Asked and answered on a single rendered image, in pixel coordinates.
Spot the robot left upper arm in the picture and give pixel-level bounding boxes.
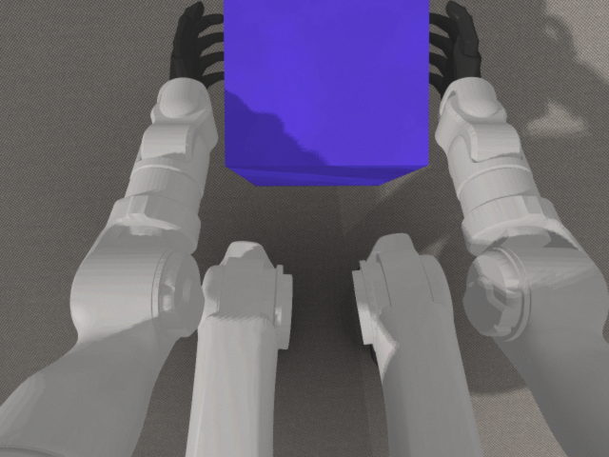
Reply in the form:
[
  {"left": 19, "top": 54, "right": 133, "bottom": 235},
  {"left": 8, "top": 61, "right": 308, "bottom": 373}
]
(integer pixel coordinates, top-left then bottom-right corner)
[{"left": 0, "top": 247, "right": 205, "bottom": 457}]

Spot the robot shin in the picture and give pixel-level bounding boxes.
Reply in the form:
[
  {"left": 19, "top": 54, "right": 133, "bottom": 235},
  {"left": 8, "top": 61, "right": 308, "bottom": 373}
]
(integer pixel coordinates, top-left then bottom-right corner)
[
  {"left": 366, "top": 233, "right": 454, "bottom": 352},
  {"left": 198, "top": 241, "right": 274, "bottom": 336}
]

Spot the robot left shin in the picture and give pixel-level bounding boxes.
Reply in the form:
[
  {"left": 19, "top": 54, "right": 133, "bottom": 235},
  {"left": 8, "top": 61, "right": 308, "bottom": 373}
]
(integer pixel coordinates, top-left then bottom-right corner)
[{"left": 198, "top": 241, "right": 274, "bottom": 336}]

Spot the carton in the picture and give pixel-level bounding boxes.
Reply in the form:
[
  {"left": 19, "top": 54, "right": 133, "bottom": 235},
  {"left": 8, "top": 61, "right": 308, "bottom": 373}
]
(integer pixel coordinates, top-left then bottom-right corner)
[{"left": 224, "top": 0, "right": 429, "bottom": 186}]

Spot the robot left hand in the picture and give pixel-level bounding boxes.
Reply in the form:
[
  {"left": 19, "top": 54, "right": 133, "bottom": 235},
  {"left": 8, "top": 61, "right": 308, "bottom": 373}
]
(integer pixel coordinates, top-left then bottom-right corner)
[{"left": 169, "top": 1, "right": 225, "bottom": 90}]

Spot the robot right upper arm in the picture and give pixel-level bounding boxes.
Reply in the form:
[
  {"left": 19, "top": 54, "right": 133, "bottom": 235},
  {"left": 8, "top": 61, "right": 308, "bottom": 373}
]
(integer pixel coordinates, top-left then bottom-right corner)
[{"left": 462, "top": 247, "right": 609, "bottom": 457}]

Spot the robot right hand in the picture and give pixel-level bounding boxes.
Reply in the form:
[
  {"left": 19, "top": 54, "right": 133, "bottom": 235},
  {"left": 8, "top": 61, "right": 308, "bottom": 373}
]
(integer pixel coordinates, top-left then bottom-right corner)
[{"left": 429, "top": 0, "right": 481, "bottom": 100}]

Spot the right robot forearm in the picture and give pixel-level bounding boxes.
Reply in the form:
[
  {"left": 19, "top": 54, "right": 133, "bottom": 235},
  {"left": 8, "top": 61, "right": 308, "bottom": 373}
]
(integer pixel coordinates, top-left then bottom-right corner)
[{"left": 435, "top": 77, "right": 609, "bottom": 315}]

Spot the robot right shin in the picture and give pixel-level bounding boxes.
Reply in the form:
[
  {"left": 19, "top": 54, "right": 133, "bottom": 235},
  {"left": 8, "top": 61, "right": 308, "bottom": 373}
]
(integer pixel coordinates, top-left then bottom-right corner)
[{"left": 366, "top": 233, "right": 454, "bottom": 352}]

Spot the left robot forearm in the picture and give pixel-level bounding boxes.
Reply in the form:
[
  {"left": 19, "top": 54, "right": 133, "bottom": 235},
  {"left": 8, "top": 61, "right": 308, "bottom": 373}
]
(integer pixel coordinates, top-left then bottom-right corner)
[{"left": 70, "top": 77, "right": 218, "bottom": 326}]

